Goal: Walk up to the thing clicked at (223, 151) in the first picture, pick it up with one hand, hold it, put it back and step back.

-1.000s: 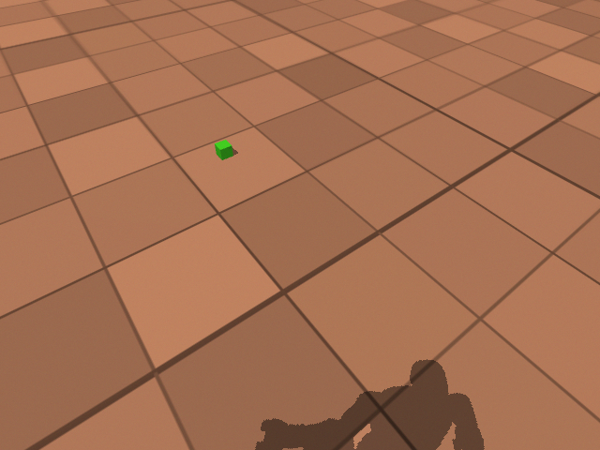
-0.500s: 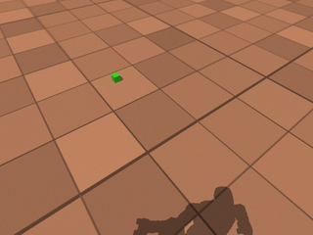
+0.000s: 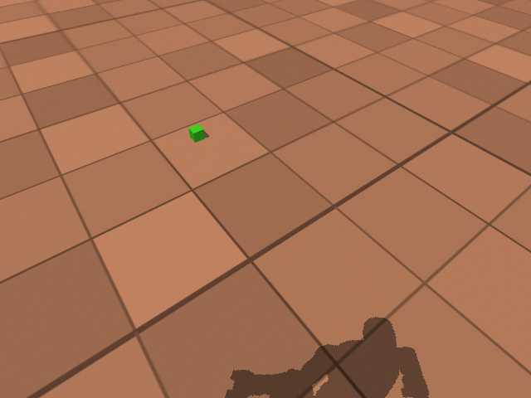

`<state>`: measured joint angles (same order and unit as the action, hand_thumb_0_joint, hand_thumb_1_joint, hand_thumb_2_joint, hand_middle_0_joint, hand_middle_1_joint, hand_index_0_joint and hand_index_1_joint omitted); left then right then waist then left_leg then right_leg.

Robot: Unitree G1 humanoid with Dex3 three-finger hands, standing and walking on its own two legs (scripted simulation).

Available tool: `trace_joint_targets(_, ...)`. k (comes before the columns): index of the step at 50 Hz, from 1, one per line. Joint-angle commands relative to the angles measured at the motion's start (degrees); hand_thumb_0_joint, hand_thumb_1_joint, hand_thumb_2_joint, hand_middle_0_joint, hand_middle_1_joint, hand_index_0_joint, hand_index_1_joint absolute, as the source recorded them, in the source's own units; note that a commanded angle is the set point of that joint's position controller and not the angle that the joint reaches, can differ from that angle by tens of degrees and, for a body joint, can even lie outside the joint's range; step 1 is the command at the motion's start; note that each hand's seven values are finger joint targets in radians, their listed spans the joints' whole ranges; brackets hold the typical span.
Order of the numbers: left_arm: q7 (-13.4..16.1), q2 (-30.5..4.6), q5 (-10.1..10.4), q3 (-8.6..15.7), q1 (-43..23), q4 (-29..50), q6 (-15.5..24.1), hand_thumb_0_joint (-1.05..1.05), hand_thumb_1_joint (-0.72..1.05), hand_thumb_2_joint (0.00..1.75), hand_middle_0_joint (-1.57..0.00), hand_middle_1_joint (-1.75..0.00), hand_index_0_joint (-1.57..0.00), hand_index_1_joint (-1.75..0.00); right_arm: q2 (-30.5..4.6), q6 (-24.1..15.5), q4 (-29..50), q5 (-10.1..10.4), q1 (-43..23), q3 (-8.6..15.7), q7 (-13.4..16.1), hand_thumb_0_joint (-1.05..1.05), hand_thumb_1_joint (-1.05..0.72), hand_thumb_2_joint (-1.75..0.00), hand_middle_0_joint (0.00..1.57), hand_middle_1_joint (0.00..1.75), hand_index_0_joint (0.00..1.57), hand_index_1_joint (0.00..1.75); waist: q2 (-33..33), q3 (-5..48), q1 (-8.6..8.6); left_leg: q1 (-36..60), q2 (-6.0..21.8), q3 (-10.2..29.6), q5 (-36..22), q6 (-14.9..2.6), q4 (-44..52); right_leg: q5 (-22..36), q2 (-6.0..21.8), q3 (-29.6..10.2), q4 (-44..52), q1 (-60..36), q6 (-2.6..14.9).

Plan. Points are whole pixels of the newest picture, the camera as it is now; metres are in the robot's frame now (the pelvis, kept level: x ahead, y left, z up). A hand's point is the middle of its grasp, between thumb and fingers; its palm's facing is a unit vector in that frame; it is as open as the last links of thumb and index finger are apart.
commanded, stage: stand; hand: left
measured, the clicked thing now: (196, 133) +1.69 +0.47 -0.75
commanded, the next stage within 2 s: walk up in 0.12 s
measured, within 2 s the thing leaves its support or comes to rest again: neither
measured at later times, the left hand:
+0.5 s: hand out of the picture +0.15 +0.42 -0.16, palm faces -0.20 -0.84 -0.50, open 7.4 cm
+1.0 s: hand (117, 225) +0.51 +0.36 -0.13, palm faces -0.37 -0.78 -0.51, open 7.4 cm
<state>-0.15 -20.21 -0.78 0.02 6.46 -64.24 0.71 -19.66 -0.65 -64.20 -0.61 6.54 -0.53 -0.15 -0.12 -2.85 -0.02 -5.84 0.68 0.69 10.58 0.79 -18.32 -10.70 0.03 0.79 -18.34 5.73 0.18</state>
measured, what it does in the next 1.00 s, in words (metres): walks ahead, turning right: left foot, then right foot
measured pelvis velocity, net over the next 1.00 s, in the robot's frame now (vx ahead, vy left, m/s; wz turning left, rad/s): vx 0.27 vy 0.16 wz -0.42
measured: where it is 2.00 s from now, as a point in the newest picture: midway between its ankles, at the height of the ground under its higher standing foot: (201, 277)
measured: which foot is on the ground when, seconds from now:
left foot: down 0.00-0.18, up 0.20-0.46, down 0.48-0.88, up 0.90-1.00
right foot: down 0.00-0.48, up 0.50-0.84, down 0.86-1.00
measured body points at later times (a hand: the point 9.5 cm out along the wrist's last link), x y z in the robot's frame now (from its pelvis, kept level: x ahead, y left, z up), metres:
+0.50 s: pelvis +0.07 +0.11 -0.03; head +0.09 +0.10 +0.42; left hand +0.16 +0.46 -0.13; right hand +0.15 -0.26 -0.11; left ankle +0.16 +0.23 -0.75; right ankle -0.01 -0.11 -0.74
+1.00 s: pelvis +0.27 +0.16 -0.03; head +0.26 +0.12 +0.42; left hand +0.52 +0.40 -0.09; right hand +0.16 -0.15 -0.16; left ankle +0.28 +0.27 -0.69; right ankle +0.26 +0.03 -0.75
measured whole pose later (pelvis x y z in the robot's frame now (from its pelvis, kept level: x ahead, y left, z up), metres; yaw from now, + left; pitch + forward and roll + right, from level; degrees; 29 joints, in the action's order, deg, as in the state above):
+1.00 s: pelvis +0.27 +0.16 -0.03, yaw -24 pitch -3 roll -2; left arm 2.4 -23.9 0.4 2.6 11.7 -49.5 4.6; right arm -24.5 3.0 -48.2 -3.6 18.4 4.9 -6.0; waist 6.9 -3.5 3.9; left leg -24.7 2.1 1.6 24.4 2.4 -65.7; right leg -15.5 0.0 5.1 -35.3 17.5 2.0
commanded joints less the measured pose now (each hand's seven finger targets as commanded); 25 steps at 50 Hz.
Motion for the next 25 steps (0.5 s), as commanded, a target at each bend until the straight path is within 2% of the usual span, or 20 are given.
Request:
trace_joint_targets(1,0.8,-12.0,0.3,2.2,-2.2,3.4,1.2,0.00,0.90,0.90,-0.20,-0.30,-0.20,-0.30,-12.3,-1.1,3.4,0.1,-2.2,2.6,0.8,0.00,-0.90,-0.90,0.20,0.30,0.20,0.30,0.8,5.0,-0.08,0.7,6.7,4.3,-9.1,-2.00,2.1,9.8,7.7,-5.8,2.6,-1.4,1.48)
trace_joint_targets(5,0.7,-12.2,0.3,2.2,-2.0,3.2,1.1,0.00,0.90,0.90,-0.20,-0.30,-0.20,-0.30,-12.1,-1.2,3.3,0.1,-2.0,2.4,0.9,0.00,-0.90,-0.90,0.20,0.30,0.20,0.30,0.2,4.2,-0.04,0.8,6.7,4.5,-9.0,-1.77,2.7,9.2,7.4,-5.6,2.3,-0.5,1.46)
trace_joint_targets(6,0.1,-21.2,0.8,6.0,6.8,6.1,1.7,0.00,0.90,0.90,-0.20,-0.30,-0.20,-0.30,-22.1,-1.8,12.0,-3.1,-4.7,8.7,-2.1,0.00,-0.90,-0.90,0.20,0.30,0.20,0.30,6.8,4.4,-0.16,3.6,3.8,0.5,21.7,-4.55,-8.3,-16.5,8.3,-13.7,-1.3,8.8,4.89)
trace_joint_targets(7,-0.2,-20.6,0.4,6.1,6.7,5.5,1.9,0.00,0.90,0.90,-0.20,-0.30,-0.20,-0.30,-19.5,-1.1,12.7,-3.3,-4.8,8.4,-3.3,0.00,-0.90,-0.90,0.20,0.30,0.20,0.30,5.1,1.1,0.25,-1.3,2.6,1.0,27.0,-5.54,-11.8,-25.7,9.8,-17.9,1.3,13.9,5.29)
trace_joint_targets(8,-0.1,-20.4,-0.1,6.6,4.7,6.7,2.3,0.00,0.90,0.90,-0.20,-0.30,-0.20,-0.30,-16.5,-0.6,15.2,-2.9,-5.7,8.1,-4.3,0.00,-0.90,-0.90,0.20,0.30,0.20,0.30,1.0,-0.7,0.76,-8.1,1.8,2.6,24.4,-5.39,-16.3,-29.8,11.4,-22.9,2.6,13.4,6.79)
trace_joint_targets(9,0.3,-21.0,-0.5,7.0,3.6,8.2,2.7,0.00,0.90,0.90,-0.20,-0.30,-0.20,-0.30,-14.3,-0.1,17.3,-2.7,-6.4,7.8,-5.2,0.00,-0.90,-0.90,0.20,0.30,0.20,0.30,-5.4,-1.7,0.38,-15.8,0.8,5.4,19.3,-4.84,-23.7,-32.6,14.6,-30.7,4.7,11.2,9.57)
trace_joint_targets(10,0.6,-22.0,-0.7,7.5,4.1,8.9,3.3,0.00,0.90,0.90,-0.20,-0.30,-0.20,-0.30,-13.4,0.1,18.8,-3.0,-6.6,7.7,-5.8,0.00,-0.90,-0.90,0.20,0.30,0.20,0.30,-8.6,-2.0,0.00,-23.2,1.2,8.6,15.5,-3.59,-29.7,-33.2,16.9,-36.7,6.3,7.2,12.04)
trace_joint_targets(11,0.9,-22.9,-0.6,7.6,4.5,9.5,4.0,0.00,0.90,0.90,-0.20,-0.30,-0.20,-0.30,-14.0,0.2,19.8,-3.1,-5.7,8.2,-6.0,0.00,-0.90,-0.90,0.20,0.30,0.20,0.30,-8.2,-0.4,0.55,-29.2,2.1,10.9,13.8,-2.24,-32.9,-30.2,17.7,-38.1,6.6,1.1,13.39)
trace_joint_targets(12,1.2,-22.9,-0.3,7.7,5.3,10.4,4.4,0.00,0.90,0.90,-0.20,-0.30,-0.20,-0.30,-15.1,0.1,20.2,-3.0,-4.7,8.4,-6.0,0.00,-0.90,-0.90,0.20,0.30,0.20,0.30,-6.5,1.6,0.60,-32.8,2.5,11.5,13.0,-1.09,-34.3,-26.2,17.2,-36.7,6.0,-3.9,13.74)
trace_joint_targets(13,1.3,-22.9,-0.2,7.8,7.0,11.1,4.8,0.00,0.90,0.90,-0.20,-0.30,-0.20,-0.30,-15.7,-0.3,20.6,-2.9,-4.3,8.5,-5.8,0.00,-0.90,-0.90,0.20,0.30,0.20,0.30,-5.8,3.8,0.04,-33.6,2.9,10.7,13.9,-0.48,-33.3,-24.5,17.0,-35.6,5.8,-7.0,13.99)
trace_joint_targets(15,1.4,-22.3,-0.1,7.8,8.9,12.0,5.1,0.00,0.90,0.90,-0.20,-0.30,-0.20,-0.30,-16.2,-0.4,22.0,-3.1,-5.3,8.5,-6.1,0.00,-0.90,-0.90,0.20,0.30,0.20,0.30,-6.1,5.1,-0.85,-31.2,3.4,9.8,15.8,0.25,-29.4,-19.3,15.9,-31.5,4.5,-7.4,13.08)
trace_joint_targets(16,1.4,-22.2,-0.1,7.7,10.3,11.9,5.1,0.00,0.90,0.90,-0.20,-0.30,-0.20,-0.30,-16.2,-0.3,22.4,-3.3,-6.1,8.6,-6.4,0.00,-0.90,-0.90,0.20,0.30,0.20,0.30,-6.4,4.0,-1.73,-30.5,2.8,8.3,16.4,0.46,-27.7,-18.3,14.9,-30.0,4.2,-6.0,12.76)
trace_joint_targets(18,1.4,-23.1,-0.1,7.9,11.4,12.6,5.3,0.00,0.90,0.90,-0.20,-0.30,-0.20,-0.30,-16.5,-0.2,23.6,-3.4,-6.8,8.8,-6.9,0.00,-0.90,-0.90,0.20,0.30,0.20,0.30,-7.0,1.6,-1.95,-29.2,3.0,7.4,16.0,0.19,-24.1,-15.4,14.2,-28.4,2.7,-3.1,12.55)
trace_joint_targets(19,1.3,-23.4,0.1,7.8,11.3,12.9,5.2,0.00,0.90,0.90,-0.20,-0.30,-0.20,-0.30,-16.9,-0.1,23.7,-3.4,-6.7,9.0,-7.2,0.00,-0.90,-0.90,0.20,0.30,0.20,0.30,-6.9,0.6,-1.90,-26.2,2.5,5.8,14.2,0.10,-23.2,-15.3,13.0,-26.7,2.3,0.9,11.80)
trace_joint_targets(20,1.2,-23.2,0.2,7.5,6.0,14.8,4.9,0.00,0.90,0.90,-0.20,-0.30,-0.20,-0.30,-16.9,-0.2,22.8,-2.5,-5.0,9.8,-7.7,0.00,-0.90,-0.90,0.20,0.30,0.20,0.30,-7.7,-0.2,0.49,-22.3,2.8,5.5,10.9,-0.23,-22.0,-14.2,12.1,-24.9,1.2,7.3,12.30)
trace_joint_targets(21,1.2,-23.5,0.1,7.3,3.4,15.9,4.7,0.00,0.90,0.90,-0.20,-0.30,-0.20,-0.30,-16.9,-0.3,22.5,-2.1,-1.8,10.1,-7.8,0.00,-0.90,-0.90,0.20,0.30,0.20,0.30,-7.6,0.7,2.92,-15.0,2.8,4.6,7.0,-0.34,-19.2,-14.4,11.2,-22.3,-1.3,13.2,11.33)
trace_joint_targets(22,1.1,-23.1,0.0,6.9,-0.1,16.7,4.5,0.00,0.90,0.90,-0.20,-0.30,-0.20,-0.30,-16.9,-0.5,20.6,-1.9,5.2,10.8,-7.7,0.00,-0.90,-0.90,0.20,0.30,0.20,0.30,-6.2,2.9,7.34,-4.0,1.6,2.4,3.1,-0.59,-13.5,-16.6,8.1,-18.1,-7.1,20.2,9.41)
trace_joint_targets(23,1.3,-19.8,-0.5,6.1,-0.6,17.1,4.1,0.00,0.90,0.90,-0.20,-0.30,-0.20,-0.30,-19.1,-0.8,18.1,-2.3,12.1,12.0,-7.2,0.00,-0.90,-0.90,0.20,0.30,0.20,0.30,1.1,5.0,10.99,8.6,-0.7,0.9,5.7,-0.92,-12.2,-21.7,2.9,-14.3,-17.2,30.5,7.62)
trace_joint_targets(24,1.9,-14.7,-0.9,4.3,1.7,17.5,3.8,0.00,0.90,0.90,-0.20,-0.30,-0.20,-0.30,-22.8,-1.1,16.9,-3.2,18.5,13.0,-6.3,0.00,-0.90,-0.90,0.20,0.30,0.20,0.30,16.8,7.0,13.62,12.6,5.1,9.9,19.1,-2.20,-3.5,-26.2,-4.4,-8.1,-36.6,36.9,6.17)
trace_joint_targets(25,2.7,-13.7,0.4,3.5,1.9,18.3,3.6,0.00,0.90,0.90,-0.20,-0.30,-0.20,-0.30,-27.5,-1.7,20.1,-2.8,13.7,13.6,-5.7,0.00,-0.90,-0.90,0.20,0.30,0.20,0.30,22.0,4.4,10.21,5.9,20.8,36.7,39.7,-7.11,10.2,-25.8,-5.3,-5.7,-49.8,44.7,4.09)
